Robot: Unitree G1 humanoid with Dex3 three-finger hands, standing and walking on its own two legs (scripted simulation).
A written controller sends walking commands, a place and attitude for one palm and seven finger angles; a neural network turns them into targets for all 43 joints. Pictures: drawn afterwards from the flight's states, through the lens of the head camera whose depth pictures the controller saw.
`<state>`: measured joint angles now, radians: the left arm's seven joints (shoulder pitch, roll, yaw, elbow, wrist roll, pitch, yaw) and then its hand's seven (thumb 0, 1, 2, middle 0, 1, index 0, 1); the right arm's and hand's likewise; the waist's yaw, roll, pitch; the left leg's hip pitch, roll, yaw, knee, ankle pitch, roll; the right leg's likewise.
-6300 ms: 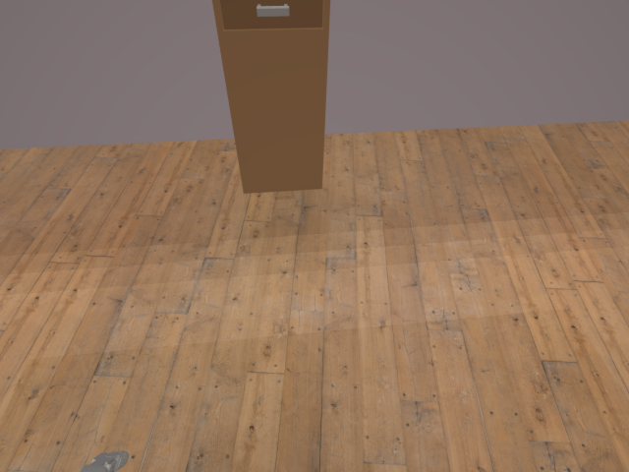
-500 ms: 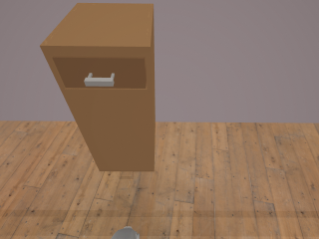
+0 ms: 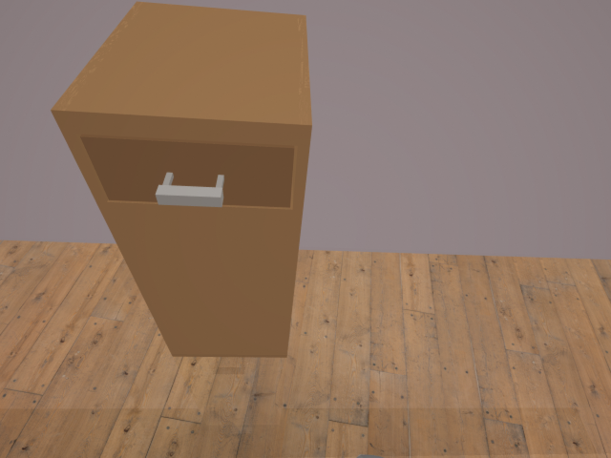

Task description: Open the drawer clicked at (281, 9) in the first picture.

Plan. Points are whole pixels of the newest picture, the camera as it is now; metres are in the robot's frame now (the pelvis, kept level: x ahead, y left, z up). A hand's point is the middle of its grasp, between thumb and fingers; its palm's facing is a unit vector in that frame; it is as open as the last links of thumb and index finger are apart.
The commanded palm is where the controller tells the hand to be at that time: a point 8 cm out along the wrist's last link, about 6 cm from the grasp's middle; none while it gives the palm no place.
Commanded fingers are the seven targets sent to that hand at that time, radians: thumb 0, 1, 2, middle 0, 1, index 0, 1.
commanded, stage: come to a stop and stand still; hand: left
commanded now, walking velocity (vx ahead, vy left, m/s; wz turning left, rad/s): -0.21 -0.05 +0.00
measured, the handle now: (192, 187) +0.51 +0.23 +0.03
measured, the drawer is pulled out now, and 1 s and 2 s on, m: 0.00 0.00 0.00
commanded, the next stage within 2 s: look again from close up in 1.58 s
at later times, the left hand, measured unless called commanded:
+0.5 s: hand out of the picture +0.04 +0.11 -0.15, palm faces +0.05 -0.95 -0.31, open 7.3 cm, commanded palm none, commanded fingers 0.00 0.90 0.90 -0.20 -0.30 -0.20 -0.30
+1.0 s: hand out of the picture -0.07 +0.17 -0.18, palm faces +0.05 -0.99 -0.16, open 7.3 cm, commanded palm none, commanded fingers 0.00 0.90 0.90 -0.20 -0.30 -0.20 -0.30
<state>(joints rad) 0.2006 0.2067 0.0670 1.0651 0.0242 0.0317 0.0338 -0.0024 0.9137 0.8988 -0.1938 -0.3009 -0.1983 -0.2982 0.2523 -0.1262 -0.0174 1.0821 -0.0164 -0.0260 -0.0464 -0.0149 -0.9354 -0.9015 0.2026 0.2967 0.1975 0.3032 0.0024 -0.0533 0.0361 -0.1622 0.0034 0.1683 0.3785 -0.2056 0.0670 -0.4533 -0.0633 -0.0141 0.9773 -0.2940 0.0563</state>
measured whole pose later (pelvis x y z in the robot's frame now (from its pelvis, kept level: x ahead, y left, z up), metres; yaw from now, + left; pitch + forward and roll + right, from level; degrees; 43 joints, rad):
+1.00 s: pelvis -0.04 -0.02 +0.00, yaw -1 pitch +1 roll -1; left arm 0.33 0.20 0.05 1.13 0.03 0.03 0.00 0.00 0.91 0.90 -0.20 -0.30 -0.20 -0.30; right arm 0.31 -0.13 0.00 1.08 -0.02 0.00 -0.03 0.01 -0.93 -0.90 0.20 0.30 0.20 0.30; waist 0.02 -0.05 -0.03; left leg -0.10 0.00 0.03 0.34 -0.26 0.02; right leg -0.39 -0.03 -0.01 0.78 -0.31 0.02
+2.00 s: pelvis -0.04 +0.00 -0.01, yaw -1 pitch -2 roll -1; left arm 0.33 0.17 0.00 1.08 0.03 0.02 0.03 0.00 0.91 0.90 -0.20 -0.30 -0.20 -0.30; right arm 0.25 -0.17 0.00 1.01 -0.02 0.00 -0.02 0.01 -0.92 -0.90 0.20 0.30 0.20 0.30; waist 0.02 -0.02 0.02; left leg -0.23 -0.02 0.07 0.55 -0.29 0.07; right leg -0.22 -0.05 -0.06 0.51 -0.26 0.01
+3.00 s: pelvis +0.00 -0.05 -0.03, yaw -1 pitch +8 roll +2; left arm 0.32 0.40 0.01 -0.11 0.97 0.04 0.38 0.00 0.20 0.60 -0.27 -0.75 -0.27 -0.74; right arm 0.03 -0.20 0.02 0.57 -0.04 0.09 0.03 0.01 -0.90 -0.90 0.20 0.30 0.20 0.30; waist 0.10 0.04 -0.11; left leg -0.46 -0.02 0.03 0.73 -0.40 0.00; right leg -0.50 0.05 -0.03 0.78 -0.41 -0.09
